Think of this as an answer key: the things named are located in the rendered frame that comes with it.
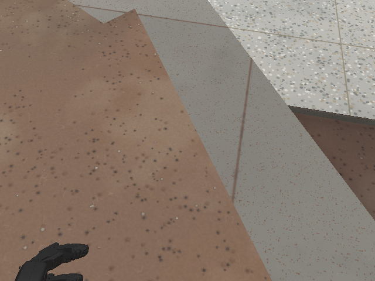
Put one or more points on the robot left hand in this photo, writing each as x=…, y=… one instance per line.
x=49, y=258

